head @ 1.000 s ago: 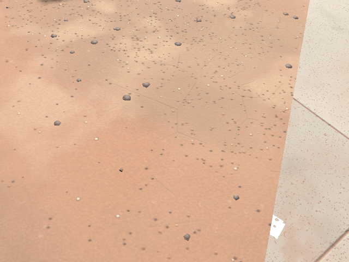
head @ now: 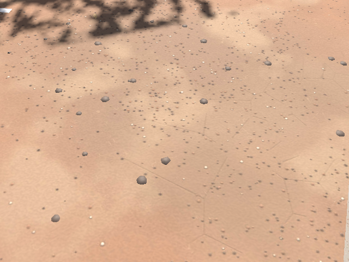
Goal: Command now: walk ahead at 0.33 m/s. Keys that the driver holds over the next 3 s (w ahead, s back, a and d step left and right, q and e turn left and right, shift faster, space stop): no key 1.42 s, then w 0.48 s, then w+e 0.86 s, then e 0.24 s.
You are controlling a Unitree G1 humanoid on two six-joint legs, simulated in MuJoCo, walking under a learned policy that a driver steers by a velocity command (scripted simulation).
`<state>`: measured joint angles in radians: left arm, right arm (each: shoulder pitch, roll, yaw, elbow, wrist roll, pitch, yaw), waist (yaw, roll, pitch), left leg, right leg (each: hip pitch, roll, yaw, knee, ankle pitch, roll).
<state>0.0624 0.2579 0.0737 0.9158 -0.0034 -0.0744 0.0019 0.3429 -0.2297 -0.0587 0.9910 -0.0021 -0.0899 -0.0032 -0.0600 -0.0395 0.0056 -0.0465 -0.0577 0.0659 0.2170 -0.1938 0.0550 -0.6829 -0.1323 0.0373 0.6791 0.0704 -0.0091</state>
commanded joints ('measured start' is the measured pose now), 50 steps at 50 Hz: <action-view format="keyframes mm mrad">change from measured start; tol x16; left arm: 1 -83 23 -7 -61 1 -12 -14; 9 262 144 13 30 23 -10 -16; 15 -36 79 -12 -15 37 18 -6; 50 79 64 -17 135 1 77 32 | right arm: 1 9 -155 -26 -30 3 1 -10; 9 172 -41 13 10 3 13 -8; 28 -123 -92 -10 5 -13 68 -37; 50 -74 -70 3 61 -1 74 -39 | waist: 1 6 104 41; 6 112 123 -67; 9 91 -202 -441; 13 40 -40 -132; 26 72 149 51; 50 59 46 -10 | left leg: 1 -82 232 -67 -19 419 124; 6 34 225 -89 260 593 51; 7 -55 158 -47 441 440 5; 9 -412 18 -131 930 -515 -92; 10 -455 60 -174 996 -516 -93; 22 -75 110 -49 298 11 -55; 26 -352 159 -125 133 -289 -15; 35 -215 134 -89 205 49 -43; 50 -186 111 -63 213 107 -45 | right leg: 1 126 61 -54 -103 67 2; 6 363 119 -59 -257 55 -72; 8 942 -218 274 -136 771 -276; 9 969 -289 413 -187 746 -353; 14 380 -108 169 -406 -45 -208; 23 236 5 75 -431 -617 -72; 35 486 91 -41 -237 -128 -43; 50 515 85 -40 -214 -62 -35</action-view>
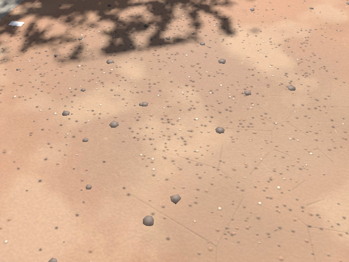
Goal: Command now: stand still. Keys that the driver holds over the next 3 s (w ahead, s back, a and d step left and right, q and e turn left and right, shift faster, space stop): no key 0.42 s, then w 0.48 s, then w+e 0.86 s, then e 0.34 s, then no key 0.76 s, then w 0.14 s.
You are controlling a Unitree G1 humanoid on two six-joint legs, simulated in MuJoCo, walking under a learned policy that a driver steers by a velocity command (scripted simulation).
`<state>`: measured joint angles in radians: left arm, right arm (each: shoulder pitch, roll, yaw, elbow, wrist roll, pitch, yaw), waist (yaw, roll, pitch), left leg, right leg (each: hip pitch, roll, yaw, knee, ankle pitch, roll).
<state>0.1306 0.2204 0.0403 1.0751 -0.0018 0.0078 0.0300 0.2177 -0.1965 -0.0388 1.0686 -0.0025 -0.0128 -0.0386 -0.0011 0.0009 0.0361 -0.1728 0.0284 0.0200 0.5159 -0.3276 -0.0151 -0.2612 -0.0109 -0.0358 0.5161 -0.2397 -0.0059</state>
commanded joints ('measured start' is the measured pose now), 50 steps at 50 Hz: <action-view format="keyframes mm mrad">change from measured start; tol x16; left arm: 1 10 102 16 -22 0 -4 5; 26 61 101 25 15 -19 -17 10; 41 478 140 37 61 -21 -137 -21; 45 141 178 30 -61 -27 -85 4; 50 253 -33 -9 -109 -11 -107 3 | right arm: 1 51 -103 -16 -15 0 -3 -4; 36 130 -34 -4 -68 30 -110 26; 42 -199 -53 4 -230 45 -141 63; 50 443 -256 -63 -65 -12 -82 35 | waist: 1 0 7 -38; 40 136 -212 -18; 47 -162 -97 -52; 50 -152 431 -155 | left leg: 1 -60 24 -16 -88 236 25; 21 -81 13 -4 -119 122 19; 25 -175 2 -12 -98 -374 79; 32 -236 36 -79 -19 -315 134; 38 -452 -46 18 354 78 106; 42 -912 89 -109 653 -382 100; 44 -637 125 -78 376 -262 96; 46 50 -34 84 204 172 49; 48 236 -47 101 172 124 29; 50 270 377 -769 -277 -129 208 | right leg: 1 93 -36 34 -53 243 -37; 21 77 -32 35 -84 135 -30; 26 -60 -32 68 -81 -494 -85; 35 29 -157 318 -107 -381 -200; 41 507 -411 677 -129 114 -310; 45 -80 -242 273 -233 -132 -119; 48 -331 -82 60 62 94 -40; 50 -516 100 146 800 -353 22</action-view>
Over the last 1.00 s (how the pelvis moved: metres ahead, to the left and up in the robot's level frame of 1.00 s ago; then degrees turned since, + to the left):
0.20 -0.02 -0.01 0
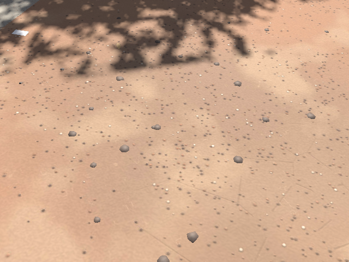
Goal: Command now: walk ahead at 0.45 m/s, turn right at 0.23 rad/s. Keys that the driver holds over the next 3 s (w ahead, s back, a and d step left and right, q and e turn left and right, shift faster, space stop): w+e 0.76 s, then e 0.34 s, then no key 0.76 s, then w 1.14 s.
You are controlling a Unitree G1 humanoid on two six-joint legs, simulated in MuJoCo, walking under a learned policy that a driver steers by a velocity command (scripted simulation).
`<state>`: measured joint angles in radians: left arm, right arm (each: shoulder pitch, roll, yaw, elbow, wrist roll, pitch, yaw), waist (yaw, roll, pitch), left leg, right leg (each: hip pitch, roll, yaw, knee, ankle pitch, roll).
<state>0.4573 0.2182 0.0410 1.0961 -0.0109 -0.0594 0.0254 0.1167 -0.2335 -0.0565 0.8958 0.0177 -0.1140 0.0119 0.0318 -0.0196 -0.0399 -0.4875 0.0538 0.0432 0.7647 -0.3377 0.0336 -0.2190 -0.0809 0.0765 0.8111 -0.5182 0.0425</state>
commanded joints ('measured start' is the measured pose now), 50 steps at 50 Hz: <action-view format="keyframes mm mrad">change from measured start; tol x32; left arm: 1 -50 -6 1 -133 -54 -51 7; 22 -578 28 23 -364 -19 -5 -100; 27 -93 235 116 -279 -14 16 -66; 50 38 188 54 -417 -22 28 -8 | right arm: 1 445 -197 -33 96 -22 6 -1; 50 122 -213 -51 -268 -42 14 -19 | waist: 1 -121 333 -25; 20 -97 58 166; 28 45 -170 -229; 39 -22 -16 65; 50 -33 268 -423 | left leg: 1 520 411 -951 -643 -433 197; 7 311 182 -144 -582 186 31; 19 559 209 149 -623 601 16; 25 626 234 203 -169 1412 14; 26 533 203 207 47 1305 11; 28 -219 -95 46 747 -225 -55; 47 295 -5 -116 -339 528 -1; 48 563 227 -301 -261 908 75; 50 744 452 -714 -326 646 287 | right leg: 1 -652 128 97 656 9 -60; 21 -537 69 -169 -173 536 -152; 26 29 185 -211 -304 424 -266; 28 655 -237 629 -374 404 -540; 36 -91 -45 209 -613 605 -377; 47 -40 88 239 -106 562 -130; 49 -408 227 99 470 -258 -36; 50 -479 136 122 594 -153 -9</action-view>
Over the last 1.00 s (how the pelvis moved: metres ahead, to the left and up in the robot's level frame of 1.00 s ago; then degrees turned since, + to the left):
0.15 0.09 -0.03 -1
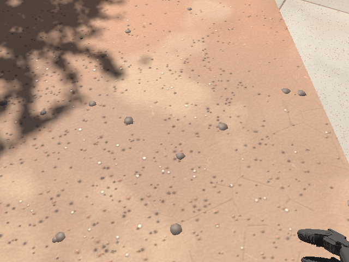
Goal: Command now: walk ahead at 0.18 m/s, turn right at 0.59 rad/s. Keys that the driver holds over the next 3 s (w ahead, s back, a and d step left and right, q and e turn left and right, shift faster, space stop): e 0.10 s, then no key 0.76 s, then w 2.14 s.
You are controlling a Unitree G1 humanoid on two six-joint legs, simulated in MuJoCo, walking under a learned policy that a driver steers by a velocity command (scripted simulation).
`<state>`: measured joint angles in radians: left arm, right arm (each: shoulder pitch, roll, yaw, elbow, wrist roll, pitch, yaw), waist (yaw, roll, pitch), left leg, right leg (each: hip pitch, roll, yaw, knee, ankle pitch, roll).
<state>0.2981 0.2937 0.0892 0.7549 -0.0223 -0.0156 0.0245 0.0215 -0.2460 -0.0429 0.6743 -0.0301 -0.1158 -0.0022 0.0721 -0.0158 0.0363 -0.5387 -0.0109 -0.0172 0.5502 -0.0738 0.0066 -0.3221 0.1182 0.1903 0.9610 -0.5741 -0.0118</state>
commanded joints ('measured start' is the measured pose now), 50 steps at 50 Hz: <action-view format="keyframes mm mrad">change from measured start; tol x32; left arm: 1 72 152 20 -93 -16 5 -4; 50 -107 5 -7 14 3 -41 -5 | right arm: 1 177 -132 -46 -69 7 33 -15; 50 270 -136 -26 142 49 65 -27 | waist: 1 -109 177 -364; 16 -38 152 -157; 19 -60 -250 -131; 50 -98 96 74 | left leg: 1 696 439 -477 -129 223 261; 11 283 300 -62 -248 221 248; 19 -2 64 43 263 -550 -51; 32 411 145 -54 -102 175 -16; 50 238 177 -211 -193 -723 137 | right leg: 1 -426 -95 -47 480 -15 67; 16 150 -102 -231 -463 377 -25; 19 121 -499 234 -664 587 -282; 28 146 -312 -8 -551 768 -204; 50 -132 -120 -171 -369 -12 -62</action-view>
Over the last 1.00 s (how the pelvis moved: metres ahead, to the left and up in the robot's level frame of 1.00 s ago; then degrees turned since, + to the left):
0.52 -0.03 0.01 -33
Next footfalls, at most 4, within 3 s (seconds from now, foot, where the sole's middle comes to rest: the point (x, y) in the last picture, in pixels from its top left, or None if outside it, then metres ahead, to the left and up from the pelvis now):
0.34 right None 0.10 -0.12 -0.75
0.62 left None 0.12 0.13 -0.75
1.52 left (172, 246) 0.48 0.07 -0.75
2.10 right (244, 185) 0.75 -0.21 -0.75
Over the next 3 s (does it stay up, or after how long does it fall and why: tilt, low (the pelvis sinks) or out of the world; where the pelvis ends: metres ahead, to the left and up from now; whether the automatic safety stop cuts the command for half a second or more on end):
stays up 1.09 -0.11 0.03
